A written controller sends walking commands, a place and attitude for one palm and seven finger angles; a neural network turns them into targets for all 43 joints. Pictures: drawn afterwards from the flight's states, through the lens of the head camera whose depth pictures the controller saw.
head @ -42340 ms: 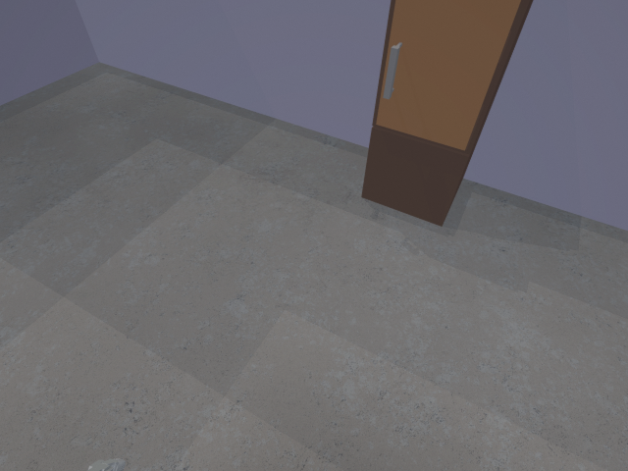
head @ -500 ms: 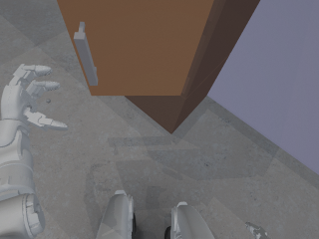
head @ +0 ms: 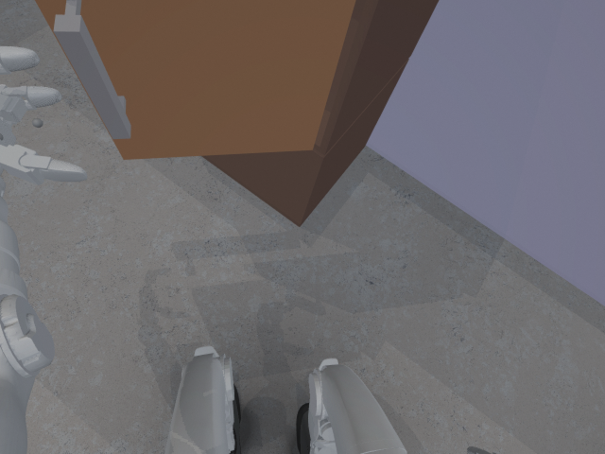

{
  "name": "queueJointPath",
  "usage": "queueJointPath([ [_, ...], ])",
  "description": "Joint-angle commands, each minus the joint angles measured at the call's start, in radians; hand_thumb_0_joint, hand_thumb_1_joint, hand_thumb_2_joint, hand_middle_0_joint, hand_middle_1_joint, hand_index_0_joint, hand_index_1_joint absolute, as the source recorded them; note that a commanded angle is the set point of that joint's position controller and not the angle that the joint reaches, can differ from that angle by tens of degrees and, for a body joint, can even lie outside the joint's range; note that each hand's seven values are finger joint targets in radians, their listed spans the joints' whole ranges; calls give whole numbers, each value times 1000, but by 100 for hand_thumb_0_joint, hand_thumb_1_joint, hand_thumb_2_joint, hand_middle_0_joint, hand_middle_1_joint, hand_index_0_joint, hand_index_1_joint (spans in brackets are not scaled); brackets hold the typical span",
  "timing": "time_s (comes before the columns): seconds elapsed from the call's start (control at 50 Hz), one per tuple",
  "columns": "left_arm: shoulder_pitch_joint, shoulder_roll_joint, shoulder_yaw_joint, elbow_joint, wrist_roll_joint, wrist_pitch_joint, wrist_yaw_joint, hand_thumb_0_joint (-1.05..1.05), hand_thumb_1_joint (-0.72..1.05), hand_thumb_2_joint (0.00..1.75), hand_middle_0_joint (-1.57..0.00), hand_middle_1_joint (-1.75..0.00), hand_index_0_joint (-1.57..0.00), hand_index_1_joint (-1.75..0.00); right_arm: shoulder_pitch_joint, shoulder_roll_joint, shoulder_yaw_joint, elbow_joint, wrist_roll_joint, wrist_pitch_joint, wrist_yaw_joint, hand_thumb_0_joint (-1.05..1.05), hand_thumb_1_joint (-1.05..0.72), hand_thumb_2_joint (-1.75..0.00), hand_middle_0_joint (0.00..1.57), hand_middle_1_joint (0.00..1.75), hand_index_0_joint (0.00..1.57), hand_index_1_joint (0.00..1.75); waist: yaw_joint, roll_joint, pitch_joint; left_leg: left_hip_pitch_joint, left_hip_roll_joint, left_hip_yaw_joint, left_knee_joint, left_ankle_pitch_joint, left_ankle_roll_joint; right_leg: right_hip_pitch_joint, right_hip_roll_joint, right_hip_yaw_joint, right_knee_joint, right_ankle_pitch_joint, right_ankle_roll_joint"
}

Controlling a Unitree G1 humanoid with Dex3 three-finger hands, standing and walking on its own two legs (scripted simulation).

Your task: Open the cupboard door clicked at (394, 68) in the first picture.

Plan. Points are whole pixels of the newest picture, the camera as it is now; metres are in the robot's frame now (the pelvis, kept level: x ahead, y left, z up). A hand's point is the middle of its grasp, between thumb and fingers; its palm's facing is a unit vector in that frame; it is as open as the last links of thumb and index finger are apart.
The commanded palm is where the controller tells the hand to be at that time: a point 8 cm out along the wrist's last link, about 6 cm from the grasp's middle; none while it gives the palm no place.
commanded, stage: move the hooked fingers beside the handle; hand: left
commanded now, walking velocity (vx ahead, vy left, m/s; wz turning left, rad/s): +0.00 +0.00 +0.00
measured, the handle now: (100, 73) +0.58 +0.24 +0.05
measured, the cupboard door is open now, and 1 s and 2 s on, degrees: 45 45 45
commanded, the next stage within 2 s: slide the fingers in behind the handle in 1.00 s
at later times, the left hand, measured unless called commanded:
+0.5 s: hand (46, 102) +0.53 +0.30 +0.04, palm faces +0.13 -0.99 -0.03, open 14.0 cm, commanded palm +0.52 +0.31 +0.05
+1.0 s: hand (44, 107) +0.52 +0.30 +0.04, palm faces +0.12 -0.99 -0.02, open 14.0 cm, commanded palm +0.52 +0.31 +0.05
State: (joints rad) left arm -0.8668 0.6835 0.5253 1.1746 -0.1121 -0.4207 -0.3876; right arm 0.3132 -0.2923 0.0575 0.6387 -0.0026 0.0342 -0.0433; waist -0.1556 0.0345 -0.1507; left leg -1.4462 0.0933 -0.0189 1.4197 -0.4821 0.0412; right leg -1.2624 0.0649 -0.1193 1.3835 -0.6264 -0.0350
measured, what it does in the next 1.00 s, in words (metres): stands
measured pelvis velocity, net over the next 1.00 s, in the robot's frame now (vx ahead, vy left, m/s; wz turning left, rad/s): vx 0.00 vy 0.01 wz -0.02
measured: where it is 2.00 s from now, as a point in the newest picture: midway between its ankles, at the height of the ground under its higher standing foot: outside the picture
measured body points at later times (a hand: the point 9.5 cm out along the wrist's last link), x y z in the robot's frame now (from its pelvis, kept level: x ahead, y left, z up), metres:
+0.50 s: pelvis +0.00 +0.00 -0.01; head +0.20 +0.05 +0.39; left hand +0.52 +0.35 +0.04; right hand +0.01 -0.26 -0.11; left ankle +0.08 +0.10 -0.58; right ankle +0.01 -0.11 -0.58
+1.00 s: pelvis +0.00 +0.01 -0.01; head +0.19 +0.06 +0.40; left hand +0.51 +0.35 +0.05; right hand +0.03 -0.27 -0.10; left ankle +0.08 +0.10 -0.58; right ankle +0.01 -0.11 -0.58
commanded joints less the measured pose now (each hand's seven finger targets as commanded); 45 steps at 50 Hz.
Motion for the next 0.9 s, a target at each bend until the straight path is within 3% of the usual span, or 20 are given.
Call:
queueJointPath([
  [0.0, -437, 355, 44, -192, -9, -53, 10, 0, -50, 30, -30, -120, -30, -120, 165, -206, -67, -39, -4, -13, -12, 0, -90, -90, 20, 30, 20, 30, -13, 193, -530, 613, -14, -104, -115, 262, 4, 0, 12, 77, -190, 235, 7],
  [0.06, -477, 371, 32, -157, 5, -36, 11, 0, -50, 30, -30, -120, -30, -120, 171, -207, -58, -44, -4, -9, -13, 0, -90, -90, 20, 30, 20, 30, -28, 208, -512, 576, -13, -99, -94, 262, 8, -16, 13, 80, -183, 239, 9],
  [0.12, -509, 432, 48, -132, 24, -10, 10, 0, -50, 30, -30, -120, -30, -120, 181, -212, -48, -50, -5, -1, -15, 0, -90, -90, 20, 30, 20, 30, -33, 219, -517, 546, -10, -100, -80, 253, 10, -19, 16, 79, -174, 233, 9],
  [0.18, -564, 440, 44, -162, 32, -9, 8, 0, -50, 30, -30, -120, -30, -120, 196, -215, -47, -50, -11, 2, -12, 0, -90, -90, 20, 30, 20, 30, -40, 268, -577, 614, -5, -119, -70, 310, 4, -59, 17, 66, -154, 256, 6],
  [0.28, -469, 418, 52, -172, 28, 25, -3, 0, -50, 30, -30, -120, -30, -120, 213, -215, -51, -62, -13, 20, -2, 0, -90, -90, 20, 30, 20, 30, -16, 268, -602, 652, 0, -126, -77, 356, 0, -57, 18, 55, -148, 283, 6],
  [0.32, -465, 447, 83, -187, 22, 36, -3, 0, -50, 30, -30, -120, -30, -120, 219, -213, -51, -62, -11, 25, -2, 0, -90, -90, 20, 30, 20, 30, -14, 228, -603, 614, -1, -115, -75, 353, 6, -4, 19, 59, -155, 301, 11],
  [0.36, -487, 459, 95, -236, 21, 27, 1, 0, -50, 30, -30, -120, -30, -120, 219, -214, -54, -60, -13, 25, 0, 0, -90, -90, 20, 30, 20, 30, -10, 262, -627, 645, 2, -121, -76, 374, 3, -22, 18, 59, -149, 306, 8],
  [0.44, -529, 412, 73, -293, 21, -1, 19, 0, -50, 30, -30, -120, -30, -120, 224, -208, -63, -37, -17, 18, 6, 0, -90, -90, 20, 30, 20, 30, -25, 283, -627, 717, 7, -144, -93, 369, -3, -69, 20, 53, -156, 283, 3],
  [0.48, -497, 416, 84, -307, 20, -8, 23, 0, -50, 30, -30, -120, -30, -120, 226, -208, -67, -29, -19, 19, 10, 0, -90, -90, 20, 30, 20, 30, -7, 322, -654, 770, 7, -148, -105, 407, -13, -64, 18, 48, -162, 296, -1],
  [0.54, -474, 319, 20, -253, 19, 5, 22, 0, -50, 30, -30, -120, -30, -120, 227, -200, -66, -24, -17, 20, 14, 0, -90, -90, 20, 30, 20, 30, -28, 280, -587, 758, 5, -150, -116, 384, -9, -79, 17, 46, -176, 287, 0],
  [0.56, -462, 312, 13, -223, 20, 14, 24, 0, -50, 30, -30, -120, -30, -120, 224, -204, -67, -22, -15, 23, 12, 0, -90, -90, 20, 30, 20, 30, -35, 263, -552, 745, 7, -152, -124, 352, -10, -94, 16, 42, -184, 269, 3],
  [0.64, -469, 341, 23, -179, 21, 14, 33, 0, -50, 30, -30, -120, -30, -120, 212, -203, -55, -37, -12, 21, 5, 0, -90, -90, 20, 30, 20, 30, -38, 221, -495, 651, -1, -134, -121, 289, 0, -64, 17, 52, -188, 245, 3],
  [0.72, -481, 392, 48, -185, 25, -17, 42, 0, -50, 30, -30, -120, -30, -120, 200, -205, -52, -47, -15, 18, 3, 0, -90, -90, 20, 30, 20, 30, -32, 224, -517, 621, -5, -117, -104, 298, 1, -30, 19, 60, -182, 255, 4],
  [0.76, -472, 387, 46, -194, 27, -34, 39, 0, -50, 30, -30, -120, -30, -120, 196, -206, -53, -48, -17, 19, 7, 0, -90, -90, 20, 30, 20, 30, -23, 265, -543, 668, -2, -127, -105, 336, -8, -55, 20, 53, -167, 266, -1],
  [0.84, -473, 331, 7, -194, 19, -28, 23, 0, -50, 30, -30, -120, -30, -120, 199, -205, -57, -50, -13, 24, 9, 0, -90, -90, 20, 30, 20, 30, -34, 268, -546, 701, 0, -140, -111, 336, -8, -79, 18, 47, -164, 265, 0],
  [0.88, -463, 340, 17, -230, 12, -24, 18, 0, -50, 30, -30, -120, -30, -120, 196, -209, -62, -51, -13, 29, 8, 0, -90, -90, 20, 30, 20, 30, -20, 282, -582, 724, 0, -139, -113, 342, -11, -70, 16, 48, -167, 269, 0],
])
